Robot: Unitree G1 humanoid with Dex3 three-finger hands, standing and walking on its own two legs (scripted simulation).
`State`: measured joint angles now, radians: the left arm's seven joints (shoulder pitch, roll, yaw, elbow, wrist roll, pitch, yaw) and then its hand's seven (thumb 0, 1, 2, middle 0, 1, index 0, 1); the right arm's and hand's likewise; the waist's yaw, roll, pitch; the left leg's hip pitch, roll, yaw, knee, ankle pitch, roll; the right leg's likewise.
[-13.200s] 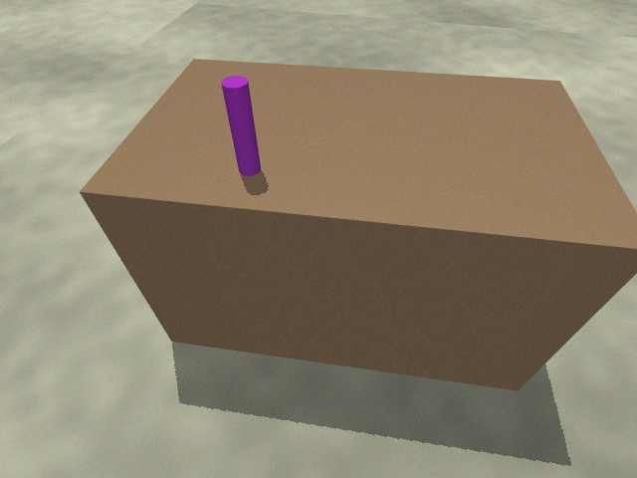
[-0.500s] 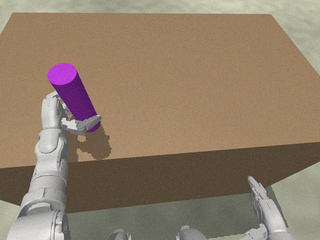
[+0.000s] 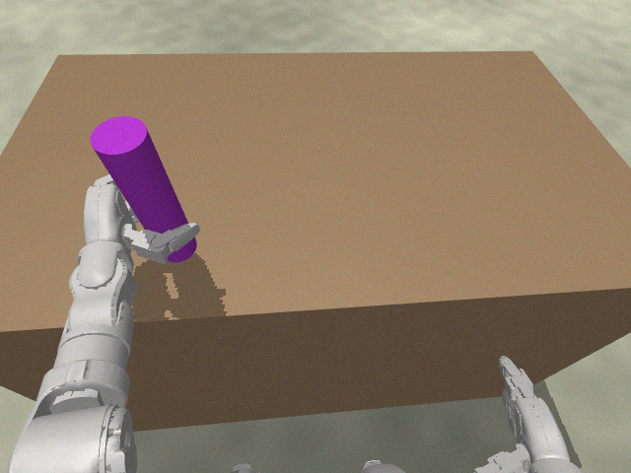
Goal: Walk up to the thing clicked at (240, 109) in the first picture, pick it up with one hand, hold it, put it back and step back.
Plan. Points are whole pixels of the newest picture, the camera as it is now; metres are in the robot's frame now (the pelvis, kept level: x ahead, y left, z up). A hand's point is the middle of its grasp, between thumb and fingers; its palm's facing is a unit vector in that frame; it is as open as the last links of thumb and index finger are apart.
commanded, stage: settle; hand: left
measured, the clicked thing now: (154, 202) +0.43 +0.17 +0.12
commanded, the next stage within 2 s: lift in 0.22 s
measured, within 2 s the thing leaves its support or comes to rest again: neither
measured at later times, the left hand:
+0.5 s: hand (158, 192) +0.45 +0.17 +0.11, palm faces +0.10 -0.99 -0.03, open 8.7 cm
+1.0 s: hand (133, 179) +0.40 +0.17 +0.18, palm faces +0.13 -0.99 -0.05, open 8.7 cm
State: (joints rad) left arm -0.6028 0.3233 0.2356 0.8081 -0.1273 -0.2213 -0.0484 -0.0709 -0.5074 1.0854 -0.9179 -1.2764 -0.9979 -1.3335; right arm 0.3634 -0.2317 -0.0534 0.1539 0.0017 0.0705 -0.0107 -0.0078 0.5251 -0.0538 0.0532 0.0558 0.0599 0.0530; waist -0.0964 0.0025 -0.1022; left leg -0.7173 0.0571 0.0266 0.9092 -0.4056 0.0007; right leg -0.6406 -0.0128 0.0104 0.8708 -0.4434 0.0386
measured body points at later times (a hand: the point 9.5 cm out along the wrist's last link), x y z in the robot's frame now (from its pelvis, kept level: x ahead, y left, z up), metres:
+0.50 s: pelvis +0.00 +0.00 +0.01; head +0.06 +0.01 +0.46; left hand +0.44 +0.22 +0.11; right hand +0.16 -0.26 -0.03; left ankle +0.02 +0.12 -0.69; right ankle -0.01 -0.15 -0.69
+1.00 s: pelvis +0.01 -0.01 +0.02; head +0.01 -0.02 +0.47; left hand +0.39 +0.22 +0.19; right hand +0.17 -0.26 -0.04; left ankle +0.02 +0.12 -0.69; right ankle -0.01 -0.15 -0.69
